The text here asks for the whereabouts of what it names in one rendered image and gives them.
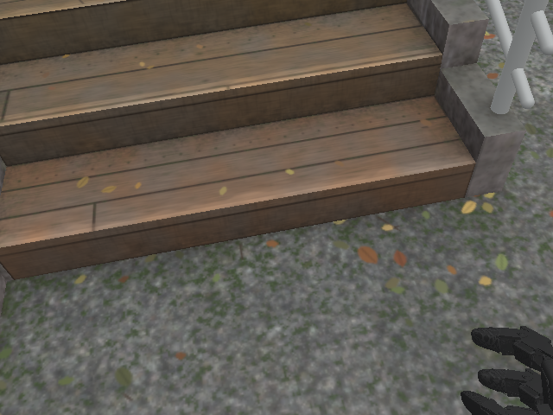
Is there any robot right hand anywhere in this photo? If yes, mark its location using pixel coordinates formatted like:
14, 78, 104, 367
461, 326, 553, 415

